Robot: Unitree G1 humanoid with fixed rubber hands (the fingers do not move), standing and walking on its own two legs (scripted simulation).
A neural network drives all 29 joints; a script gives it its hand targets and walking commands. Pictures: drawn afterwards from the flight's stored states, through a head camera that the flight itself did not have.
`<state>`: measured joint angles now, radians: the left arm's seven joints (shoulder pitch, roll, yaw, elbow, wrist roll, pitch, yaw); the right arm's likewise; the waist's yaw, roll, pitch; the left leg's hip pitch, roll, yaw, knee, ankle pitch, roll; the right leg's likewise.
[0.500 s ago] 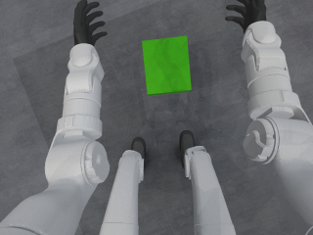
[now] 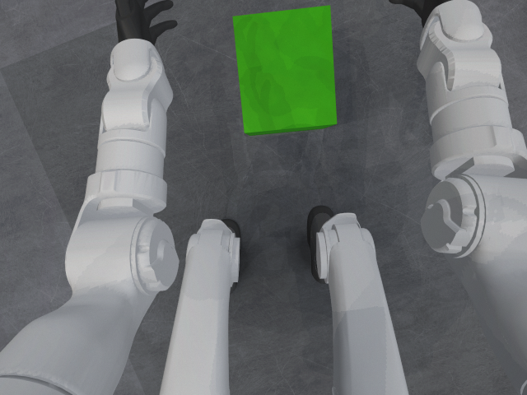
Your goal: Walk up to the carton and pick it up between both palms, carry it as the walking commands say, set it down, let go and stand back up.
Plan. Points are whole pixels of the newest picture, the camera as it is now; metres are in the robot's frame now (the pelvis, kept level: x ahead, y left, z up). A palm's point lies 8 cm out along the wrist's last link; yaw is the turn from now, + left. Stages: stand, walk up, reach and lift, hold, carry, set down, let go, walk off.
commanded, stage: reach and lift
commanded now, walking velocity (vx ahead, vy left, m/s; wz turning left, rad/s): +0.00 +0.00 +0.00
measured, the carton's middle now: (284, 80) +0.54 -0.04 -0.46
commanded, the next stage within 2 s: none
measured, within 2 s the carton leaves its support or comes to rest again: neither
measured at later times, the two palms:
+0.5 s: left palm (181, 69) +0.53 +0.14 -0.28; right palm (387, 50) +0.54 -0.20 -0.28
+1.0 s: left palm (194, 88) +0.52 +0.14 -0.38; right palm (366, 71) +0.53 -0.19 -0.38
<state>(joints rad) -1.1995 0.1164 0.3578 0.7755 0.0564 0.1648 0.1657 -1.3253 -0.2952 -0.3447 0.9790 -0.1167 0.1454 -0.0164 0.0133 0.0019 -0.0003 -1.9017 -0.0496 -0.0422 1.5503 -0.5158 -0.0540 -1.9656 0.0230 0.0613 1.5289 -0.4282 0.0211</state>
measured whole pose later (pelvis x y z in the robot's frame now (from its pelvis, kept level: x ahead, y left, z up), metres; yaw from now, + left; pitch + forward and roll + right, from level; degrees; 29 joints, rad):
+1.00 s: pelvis -0.03 +0.00 -0.18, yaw +2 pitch +34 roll +2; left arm -1.53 0.27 0.17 1.14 -0.14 0.07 0.14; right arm -1.62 -0.44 -0.10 1.30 0.15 0.03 -0.03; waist -0.02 0.04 0.51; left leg -2.18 -0.10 -0.04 2.24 -0.66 -0.08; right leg -2.24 -0.01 0.05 2.22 -0.58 0.02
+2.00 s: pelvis -0.02 -0.01 -0.19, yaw +3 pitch +32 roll +2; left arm -1.54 0.20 0.32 1.09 0.01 0.16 0.06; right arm -1.57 -0.37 -0.16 1.15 0.03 0.16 0.03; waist -0.04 0.05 0.51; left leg -2.18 -0.11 -0.05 2.29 -0.67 -0.09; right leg -2.23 -0.01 0.04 2.28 -0.60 0.00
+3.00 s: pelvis -0.03 +0.00 -0.16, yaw +3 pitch +38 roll +3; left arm -1.43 0.08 0.43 0.84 0.06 0.27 0.19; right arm -1.55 -0.29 -0.24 1.03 -0.07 0.29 -0.05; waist -0.04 0.04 0.31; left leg -2.20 -0.13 -0.05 2.15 -0.61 -0.09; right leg -2.26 0.04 0.07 2.14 -0.54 0.04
